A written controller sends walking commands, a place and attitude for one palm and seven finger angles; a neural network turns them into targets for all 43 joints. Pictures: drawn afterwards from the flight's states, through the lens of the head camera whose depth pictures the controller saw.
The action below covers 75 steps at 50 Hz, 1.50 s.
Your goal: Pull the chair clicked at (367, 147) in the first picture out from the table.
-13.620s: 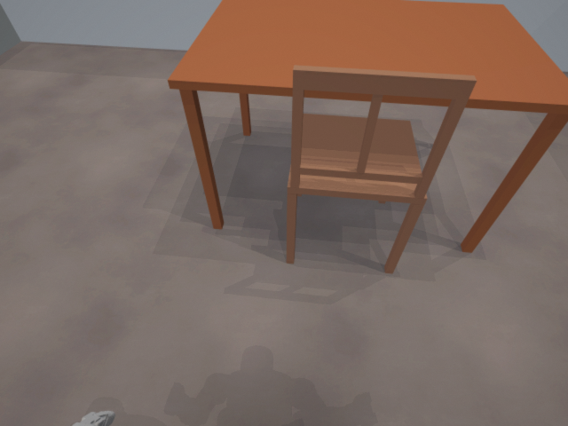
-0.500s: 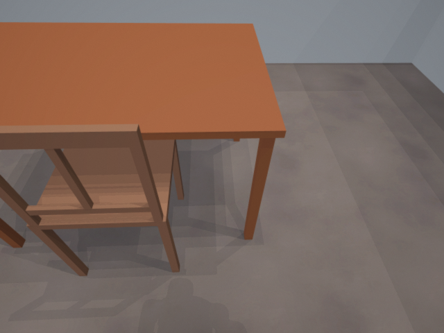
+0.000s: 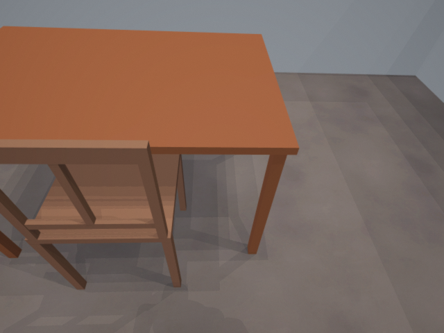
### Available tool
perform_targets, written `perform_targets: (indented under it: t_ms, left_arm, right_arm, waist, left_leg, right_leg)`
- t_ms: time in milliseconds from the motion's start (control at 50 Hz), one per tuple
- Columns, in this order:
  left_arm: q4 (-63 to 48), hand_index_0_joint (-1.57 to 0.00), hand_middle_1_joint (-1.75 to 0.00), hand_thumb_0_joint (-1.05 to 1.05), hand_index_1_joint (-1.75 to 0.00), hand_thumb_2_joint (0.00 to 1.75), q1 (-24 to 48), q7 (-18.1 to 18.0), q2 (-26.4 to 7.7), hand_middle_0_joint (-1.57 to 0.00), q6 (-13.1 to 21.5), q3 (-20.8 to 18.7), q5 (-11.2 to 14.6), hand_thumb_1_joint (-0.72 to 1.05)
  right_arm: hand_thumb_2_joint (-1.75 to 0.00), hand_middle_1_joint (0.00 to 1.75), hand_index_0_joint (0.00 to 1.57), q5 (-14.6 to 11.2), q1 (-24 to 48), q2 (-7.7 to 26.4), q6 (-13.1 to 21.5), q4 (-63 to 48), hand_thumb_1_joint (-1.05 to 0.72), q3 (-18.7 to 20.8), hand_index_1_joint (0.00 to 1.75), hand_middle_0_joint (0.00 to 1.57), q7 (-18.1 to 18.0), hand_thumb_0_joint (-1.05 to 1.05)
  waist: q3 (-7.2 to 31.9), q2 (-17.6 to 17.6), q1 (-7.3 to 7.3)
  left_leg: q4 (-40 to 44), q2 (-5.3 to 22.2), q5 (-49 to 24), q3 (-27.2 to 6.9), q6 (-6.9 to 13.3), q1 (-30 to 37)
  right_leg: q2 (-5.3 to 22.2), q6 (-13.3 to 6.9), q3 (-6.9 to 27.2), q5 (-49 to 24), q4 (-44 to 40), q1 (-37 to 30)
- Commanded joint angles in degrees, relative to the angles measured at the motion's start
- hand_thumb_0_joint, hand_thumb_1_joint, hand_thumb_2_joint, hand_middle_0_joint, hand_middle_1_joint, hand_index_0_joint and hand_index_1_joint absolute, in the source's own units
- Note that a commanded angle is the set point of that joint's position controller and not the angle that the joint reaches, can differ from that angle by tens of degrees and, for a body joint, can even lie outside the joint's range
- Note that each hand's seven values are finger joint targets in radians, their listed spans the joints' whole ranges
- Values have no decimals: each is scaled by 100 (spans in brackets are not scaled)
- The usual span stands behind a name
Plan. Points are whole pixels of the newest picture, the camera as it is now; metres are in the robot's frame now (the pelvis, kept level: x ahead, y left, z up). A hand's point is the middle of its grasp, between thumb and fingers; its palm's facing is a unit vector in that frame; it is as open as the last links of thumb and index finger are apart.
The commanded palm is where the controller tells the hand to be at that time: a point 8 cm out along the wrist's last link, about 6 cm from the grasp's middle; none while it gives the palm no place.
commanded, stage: come to a stop and stand still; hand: left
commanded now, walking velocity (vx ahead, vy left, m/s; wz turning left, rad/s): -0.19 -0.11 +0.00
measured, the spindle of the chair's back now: (75, 195) +0.45 +0.39 -0.10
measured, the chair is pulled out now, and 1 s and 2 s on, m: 0.00 0.00 0.00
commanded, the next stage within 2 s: look again from close up in 1.02 s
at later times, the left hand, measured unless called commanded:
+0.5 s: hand out of the picture +0.11 +0.18 -0.18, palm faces +0.10 -0.98 -0.18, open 7.2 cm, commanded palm none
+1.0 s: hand out of the picture -0.02 +0.15 -0.17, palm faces +0.08 -0.98 -0.16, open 7.4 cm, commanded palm none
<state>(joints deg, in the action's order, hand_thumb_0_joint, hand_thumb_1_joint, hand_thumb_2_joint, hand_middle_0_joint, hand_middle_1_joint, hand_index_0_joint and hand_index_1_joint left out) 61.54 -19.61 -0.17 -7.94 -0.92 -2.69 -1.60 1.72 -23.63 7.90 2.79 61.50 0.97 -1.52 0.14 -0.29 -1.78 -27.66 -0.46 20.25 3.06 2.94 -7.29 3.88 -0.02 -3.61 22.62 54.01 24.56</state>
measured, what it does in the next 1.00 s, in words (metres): steps on the spot: right foot, then left foot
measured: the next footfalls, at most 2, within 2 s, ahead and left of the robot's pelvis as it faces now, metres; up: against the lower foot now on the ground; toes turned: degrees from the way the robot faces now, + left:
right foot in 0.18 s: +0.16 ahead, -0.13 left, +0.00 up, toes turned -3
left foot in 0.40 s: +0.06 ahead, +0.11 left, +0.00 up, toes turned +7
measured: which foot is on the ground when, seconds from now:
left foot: down 0.00-0.20, up 0.22-0.38, down 0.40-1.00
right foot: up 0.00-0.16, down 0.18-0.44, up 0.46-0.62, down 0.64-1.00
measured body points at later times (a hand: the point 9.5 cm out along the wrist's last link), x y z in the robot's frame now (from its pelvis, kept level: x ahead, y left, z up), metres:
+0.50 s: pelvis +0.03 +0.00 -0.01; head +0.05 +0.01 +0.44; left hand +0.10 +0.23 -0.16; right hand +0.08 -0.23 -0.16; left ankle +0.02 +0.10 -0.74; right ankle +0.09 -0.13 -0.72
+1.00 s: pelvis +0.01 -0.01 +0.01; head +0.01 -0.01 +0.46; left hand -0.02 +0.20 -0.15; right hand +0.01 -0.23 -0.16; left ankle +0.02 +0.10 -0.74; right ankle +0.03 -0.12 -0.74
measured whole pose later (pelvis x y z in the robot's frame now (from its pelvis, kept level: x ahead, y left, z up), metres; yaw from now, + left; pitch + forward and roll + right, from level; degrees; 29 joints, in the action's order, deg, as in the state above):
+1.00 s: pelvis +0.01 -0.01 +0.01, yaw +2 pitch -2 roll +0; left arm 63.9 -19.3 -1.8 -6.7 0.0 0.6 -0.7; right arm 0.7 -16.2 9.2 -0.9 65.2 0.5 -0.8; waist -1.2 0.5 -0.1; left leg -23.0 1.2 11.0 5.7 0.8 -10.2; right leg 0.5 -0.4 -2.2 11.4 23.3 10.2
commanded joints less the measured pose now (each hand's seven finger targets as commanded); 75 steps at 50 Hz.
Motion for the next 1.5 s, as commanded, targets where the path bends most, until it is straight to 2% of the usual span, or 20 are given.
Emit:
perform_targets:
  t_ms: [0, 60, 120, 160, 180, 240, 360, 400, 420, 460, 540, 620, 680, 860, 1080, 1100, 1140, 1220, 1300, 1480]
  left_arm:
    - [-659, -20, -30, 0, -30, 90, 646, 42, -62, -20, 282, 19, 49, 90]
    - [-595, -20, -30, 0, -30, 90, 601, -43, -84, -20, 207, 61, 100, 90]
    - [-391, -20, -30, 0, -30, 90, -98, -137, -464, -20, 229, -20, 109, 90]
    - [-341, -20, -30, 0, -30, 90, -375, -247, -1042, -20, 283, -117, 88, 90]
    - [-315, -20, -30, 0, -30, 90, -372, -272, -1132, -20, 285, -135, 93, 90]
    - [-550, -20, -30, 0, -30, 90, 415, -340, -927, -20, 186, -143, 37, 90]
    - [-842, -20, -30, 0, -30, 90, 1029, -254, -918, -20, -39, -210, 45, 90]
    - [-1066, -20, -30, 0, -30, 90, 1022, -191, -427, -20, -144, -141, 114, 90]
    - [-1056, -20, -30, 0, -30, 90, 1131, -212, -416, -20, -193, -170, 56, 90]
    - [-891, -20, -30, 0, -30, 90, 645, -164, -426, -20, -151, -157, 2, 90]
    - [-745, -20, -30, 0, -30, 90, 416, -165, -288, -20, 17, 18, 66, 90]
    - [-503, -20, -30, 0, -30, 90, 155, -243, -755, -20, 187, 66, 76, 90]
    - [-386, -20, -30, 0, -30, 90, 232, -239, -690, -20, 198, 138, 70, 90]
    - [-47, -20, -30, 0, -30, 90, -96, -227, -601, -20, 175, 194, 63, 90]
    - [106, -20, -30, 0, -30, 90, -408, -248, -352, -20, 188, 181, 83, 90]
    - [201, -20, -30, 0, -30, 90, -560, -418, -606, -20, 303, 262, -2, 90]
    - [-195, -20, -30, 0, -30, 90, -33, -313, -868, -20, 326, 168, 54, 90]
    - [-303, -20, -30, 0, -30, 90, -52, -253, -532, -20, 268, 182, 70, 90]
    - [-223, -20, -30, 0, -30, 90, -222, -219, -367, -20, 243, 225, 54, 90]
    - [-220, -20, -30, 0, -30, 90, -70, -225, -537, -20, 279, 224, 69, 90]
  right_arm:
    - [-90, 30, 20, -24, -684, 689, 141, 114, -90, 57, 30, 20, -149, 0]
    - [-90, 30, 20, -23, -486, 696, 51, 140, -90, 30, 30, 20, -207, 0]
    - [-90, 30, 20, -124, -288, 789, -50, 116, -90, 117, 30, 20, -191, 0]
    - [-90, 30, 20, -192, -616, 514, -135, 62, -90, 185, 30, 20, -131, 0]
    - [-90, 30, 20, -203, -603, 327, -223, 33, -90, 234, 30, 20, -143, 0]
    - [-90, 30, 20, -196, -104, 256, -373, -68, -90, 256, 30, 20, -136, 0]
    - [-90, 30, 20, -115, -467, 186, -402, -45, -90, 274, 30, 20, -7, 0]
    - [-90, 30, 20, -4, -4, 855, -330, -395, -90, 347, 30, 20, -6, 0]
    - [-90, 30, 20, 35, 502, 980, -296, -581, -90, 371, 30, 20, -11, 0]
    - [-90, 30, 20, 22, 1109, 819, -249, -716, -90, 265, 30, 20, -58, 0]
    - [-90, 30, 20, -27, 864, 920, -225, -576, -90, 270, 30, 20, -62, 0]
    - [-90, 30, 20, -155, 705, 668, -213, -512, -90, 207, 30, 20, -23, 0]
    - [-90, 30, 20, -134, 813, 670, -302, -347, -90, 161, 30, 20, -1, 0]
    - [-90, 30, 20, -124, 625, 610, -296, 125, -90, 43, 30, 20, 40, 0]
    - [-90, 30, 20, -100, 95, 405, -251, 377, -90, -3, 30, 20, -5, 0]
    - [-90, 30, 20, -99, 896, 599, -129, -91, -90, -38, 30, 20, 75, 0]
    - [-90, 30, 20, -60, 85, 377, -245, -154, -90, -7, 30, 20, 132, 0]
    - [-90, 30, 20, -26, -81, 440, -162, -268, -90, -10, 30, 20, 82, 0]
    - [-90, 30, 20, -53, 146, 565, -95, -332, -90, -7, 30, 20, 51, 0]
    - [-90, 30, 20, -85, 270, 639, -37, -108, -90, -44, 30, 20, 30, 0]
  waist:
    - [-624, 627, -37]
    - [-389, 706, 38]
    - [-54, 466, 388]
    - [431, -352, 308]
    - [381, -544, 251]
    - [313, -1088, 161]
    - [120, -614, -182]
    - [-560, 1407, -76]
    - [-801, 1738, -47]
    - [-550, 929, 359]
    - [120, 670, 190]
    - [174, 47, 17]
    - [169, -683, -2]
    - [-580, -201, 83]
    - [-597, 25, 132]
    - [-990, -120, 429]
    - [-285, -259, -104]
    - [-394, 541, 5]
    - [-570, 240, 216]
    - [-387, -87, 150]
  left_leg:
    - [1215, 1452, -4011, -1141, 761, 662]
    - [745, 1263, -5377, -703, 444, 483]
    - [-51, 1028, -4802, -612, 53, 65]
    - [-1161, 260, -1495, -326, -296, -1207]
    - [-1878, 15, 955, -226, -398, -1368]
    - [-2788, 315, 1588, -475, -395, -1289]
    - [-316, 246, -628, 127, -431, 110]
    - [1451, 1713, 108, -1785, 228, -1193]
    - [1984, 2043, 214, -2199, 564, -2004]
    - [1518, 1687, -1073, -1465, 618, -1728]
    - [547, 1400, -3532, -682, 548, 100]
    - [213, 689, -2119, -261, -171, -160]
    - [396, 654, -1338, -195, -254, 92]
    - [977, 661, -418, -302, -216, -203]
    - [1041, 666, -356, -357, -212, -565]
    - [-194, 702, -668, -106, -390, -1154]
    - [-392, 346, -10, -149, -292, -641]
    - [516, 631, 325, -662, -74, -1243]
    - [1073, 791, 603, -953, 34, -1663]
    - [792, 677, -893, -563, -32, -728]
  right_leg:
    - [101, 98, -37, -387, -316, 1040]
    - [-139, 56, -185, -822, -1530, -35]
    - [-151, -7, -88, -2417, -2904, -1668]
    - [1307, -713, 1148, -6510, -2353, -2991]
    - [1946, -1206, 1299, -7332, -2529, -2826]
    - [1846, -1515, 1251, -5882, -2906, -1781]
    - [947, -598, 699, -1641, -2773, -99]
    - [-175, 68, -15, 221, -1525, 149]
    - [-242, 78, 184, 451, -484, -259]
    - [-159, 28, 471, 144, 57, -417]
    - [-165, 148, 105, -166, -1875, -703]
    - [586, -189, 883, -3286, -3052, -1510]
    - [519, -238, 992, -2428, -3236, -1148]
    - [265, -87, 896, -278, -3890, -729]
    - [204, -136, 744, -580, -3686, -947]
    - [480, -145, 854, -1997, -3483, -818]
    - [608, -436, 1152, 1089, -3769, -206]
    - [84, -338, 578, 321, -2870, -505]
    - [-30, -232, 356, -512, -2618, -1105]
    - [162, -157, 561, -1259, -2908, -1060]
